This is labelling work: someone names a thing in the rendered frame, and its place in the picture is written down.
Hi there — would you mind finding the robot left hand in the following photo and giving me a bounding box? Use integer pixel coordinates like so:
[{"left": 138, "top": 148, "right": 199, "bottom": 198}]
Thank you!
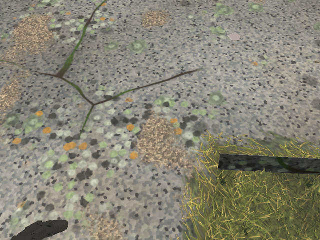
[{"left": 10, "top": 219, "right": 68, "bottom": 240}]

